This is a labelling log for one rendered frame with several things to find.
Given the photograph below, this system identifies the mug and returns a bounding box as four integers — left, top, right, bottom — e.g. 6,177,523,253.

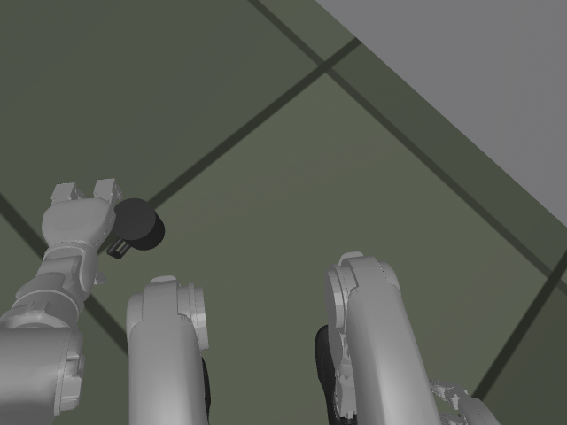
106,198,165,259

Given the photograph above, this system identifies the left robot hand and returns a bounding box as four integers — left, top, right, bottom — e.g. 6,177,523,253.
42,178,123,285

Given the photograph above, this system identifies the left robot arm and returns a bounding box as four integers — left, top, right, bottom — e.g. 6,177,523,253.
0,242,98,425

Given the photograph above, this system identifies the right robot foot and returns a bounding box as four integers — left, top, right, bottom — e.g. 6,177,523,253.
315,325,358,425

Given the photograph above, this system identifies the right robot hand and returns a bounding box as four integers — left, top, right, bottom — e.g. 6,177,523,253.
429,379,500,425

